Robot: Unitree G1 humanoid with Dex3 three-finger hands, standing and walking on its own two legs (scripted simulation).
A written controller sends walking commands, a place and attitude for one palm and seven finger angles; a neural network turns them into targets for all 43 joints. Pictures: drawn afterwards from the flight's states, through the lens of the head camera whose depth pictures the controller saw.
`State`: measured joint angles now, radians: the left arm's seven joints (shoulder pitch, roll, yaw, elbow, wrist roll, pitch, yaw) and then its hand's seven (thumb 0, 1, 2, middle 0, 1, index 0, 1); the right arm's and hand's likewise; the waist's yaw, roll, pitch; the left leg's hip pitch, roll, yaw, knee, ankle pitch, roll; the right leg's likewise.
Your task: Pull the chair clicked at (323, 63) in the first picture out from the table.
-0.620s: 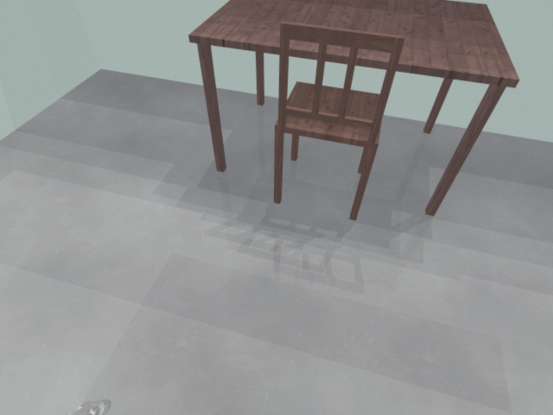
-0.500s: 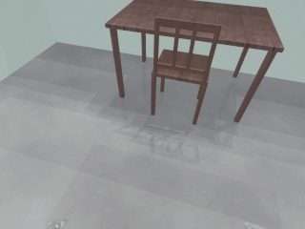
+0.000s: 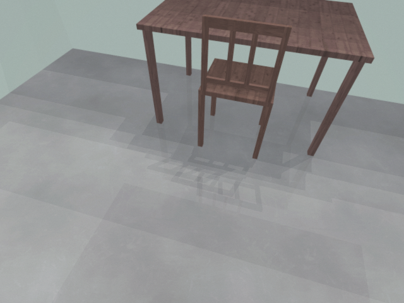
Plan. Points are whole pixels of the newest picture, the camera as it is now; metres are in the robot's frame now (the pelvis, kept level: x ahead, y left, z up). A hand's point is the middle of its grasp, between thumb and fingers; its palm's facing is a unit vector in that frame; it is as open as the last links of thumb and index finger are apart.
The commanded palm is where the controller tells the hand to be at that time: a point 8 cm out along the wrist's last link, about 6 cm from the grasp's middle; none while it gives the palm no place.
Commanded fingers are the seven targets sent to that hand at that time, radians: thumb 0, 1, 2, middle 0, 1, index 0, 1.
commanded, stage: stand and wait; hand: left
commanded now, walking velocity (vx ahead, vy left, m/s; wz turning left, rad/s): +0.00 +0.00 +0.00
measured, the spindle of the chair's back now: (230, 57) +1.20 -0.06 -0.10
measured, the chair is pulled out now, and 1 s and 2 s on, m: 0.00 0.00 0.00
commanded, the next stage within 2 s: look at it before walking up in 0.20 s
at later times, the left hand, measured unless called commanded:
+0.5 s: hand out of the picture +0.07 +0.24 -0.15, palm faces -0.02 -0.95 -0.33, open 7.3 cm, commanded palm none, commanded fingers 0.00 0.90 0.90 -0.20 -0.30 -0.20 -0.30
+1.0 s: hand out of the picture +0.06 +0.24 -0.16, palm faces -0.01 -0.95 -0.33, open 7.3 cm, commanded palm none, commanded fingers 0.00 0.90 0.90 -0.20 -0.30 -0.20 -0.30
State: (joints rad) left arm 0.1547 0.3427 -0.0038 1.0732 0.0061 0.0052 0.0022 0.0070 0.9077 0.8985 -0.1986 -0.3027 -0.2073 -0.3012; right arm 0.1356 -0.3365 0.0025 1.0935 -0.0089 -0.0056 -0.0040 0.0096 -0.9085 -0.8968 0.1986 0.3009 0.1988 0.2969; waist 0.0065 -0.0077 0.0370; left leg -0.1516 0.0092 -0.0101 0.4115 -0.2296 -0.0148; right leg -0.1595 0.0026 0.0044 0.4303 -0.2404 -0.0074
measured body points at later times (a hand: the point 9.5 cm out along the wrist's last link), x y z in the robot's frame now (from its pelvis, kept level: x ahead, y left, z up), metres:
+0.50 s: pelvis -0.01 +0.00 +0.00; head +0.00 +0.00 +0.45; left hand +0.07 +0.29 -0.13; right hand +0.07 -0.29 -0.13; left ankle +0.00 +0.13 -0.74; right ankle +0.00 -0.11 -0.74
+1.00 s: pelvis +0.00 +0.00 +0.00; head -0.01 +0.00 +0.45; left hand +0.06 +0.29 -0.13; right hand +0.07 -0.29 -0.13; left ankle +0.00 +0.13 -0.74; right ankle +0.00 -0.11 -0.74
